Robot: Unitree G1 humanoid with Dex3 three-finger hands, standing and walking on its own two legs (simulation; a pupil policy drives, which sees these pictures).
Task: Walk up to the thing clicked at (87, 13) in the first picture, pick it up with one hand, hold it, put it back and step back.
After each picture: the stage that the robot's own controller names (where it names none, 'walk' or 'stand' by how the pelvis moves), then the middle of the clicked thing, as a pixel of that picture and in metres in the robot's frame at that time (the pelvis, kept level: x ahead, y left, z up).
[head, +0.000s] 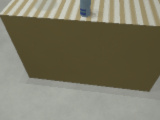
stand; (85, 6) +0.91 +0.01 +0.00
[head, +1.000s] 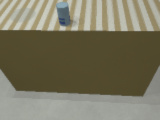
walk; (63, 14) +0.80 +0.17 +0.01
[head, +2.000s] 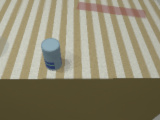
stand; (52, 55) +0.45 +0.16 +0.03
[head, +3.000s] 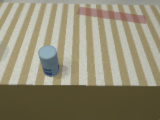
stand; (49, 61) +0.44 +0.16 +0.01
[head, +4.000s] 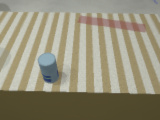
stand; (49, 68) +0.43 +0.17 +0.00
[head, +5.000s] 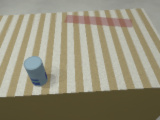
stand; (36, 71) +0.42 +0.20 +0.00
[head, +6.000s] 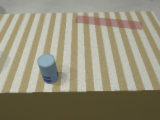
stand; (48, 69) +0.43 +0.17 -0.01
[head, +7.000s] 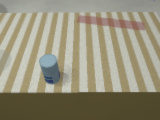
stand; (50, 69) +0.43 +0.16 -0.01
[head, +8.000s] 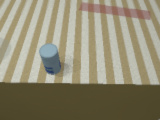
rise first; (51, 59) +0.44 +0.16 +0.00
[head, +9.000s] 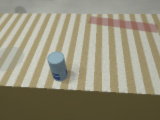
rise first; (58, 67) +0.44 +0.16 +0.00
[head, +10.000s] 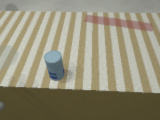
go down; (55, 66) +0.44 +0.15 +0.00
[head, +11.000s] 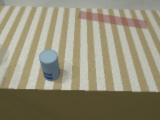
go down; (50, 66) +0.43 +0.14 +0.01
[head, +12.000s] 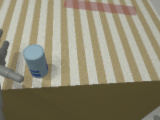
close in; (36, 62) +0.43 +0.16 +0.03
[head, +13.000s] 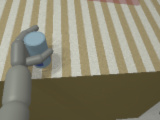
close; (38, 50) +0.45 +0.15 +0.05
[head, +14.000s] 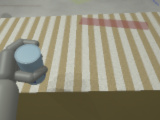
lift; (32, 65) +0.34 +0.17 +0.16
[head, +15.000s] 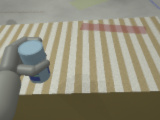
hold; (35, 62) +0.34 +0.16 +0.18
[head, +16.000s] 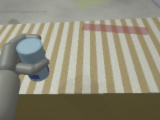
hold; (34, 60) +0.33 +0.16 +0.19
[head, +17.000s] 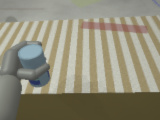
crouch; (35, 66) +0.33 +0.17 +0.16
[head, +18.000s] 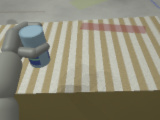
crouch; (36, 47) +0.38 +0.16 +0.20
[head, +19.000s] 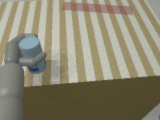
lower; (33, 55) +0.43 +0.17 +0.07
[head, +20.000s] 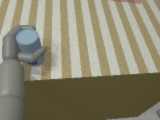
lower; (31, 48) +0.45 +0.17 +0.06
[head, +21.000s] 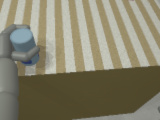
lower; (26, 48) +0.46 +0.18 +0.06
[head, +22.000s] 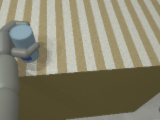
lower; (25, 44) +0.47 +0.18 +0.06
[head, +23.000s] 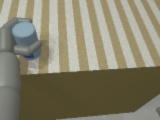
loosen; (28, 42) +0.47 +0.17 +0.07
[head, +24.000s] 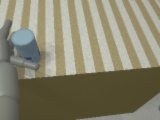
withdraw; (27, 48) +0.45 +0.17 +0.06
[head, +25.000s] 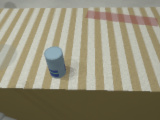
sink last; (55, 63) +0.43 +0.15 +0.03
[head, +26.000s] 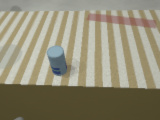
stand; (57, 61) +0.46 +0.16 +0.02
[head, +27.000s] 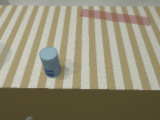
stand; (50, 62) +0.44 +0.16 +0.01
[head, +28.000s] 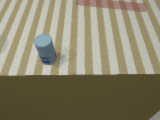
walk; (46, 50) +0.48 +0.17 +0.01
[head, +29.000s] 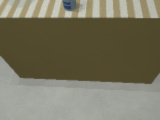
walk; out of the picture +0.78 +0.12 +0.02
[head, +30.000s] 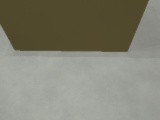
walk; out of the picture +1.16 +0.15 +0.02
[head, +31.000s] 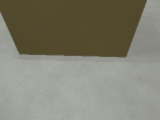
stand; out of the picture +1.23 +0.17 +0.01
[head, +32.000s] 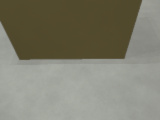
stand; out of the picture +1.24 +0.18 -0.01
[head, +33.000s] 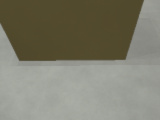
stand; out of the picture +1.22 +0.18 -0.01
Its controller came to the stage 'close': yes
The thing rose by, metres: 0.21
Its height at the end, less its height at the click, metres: +0.00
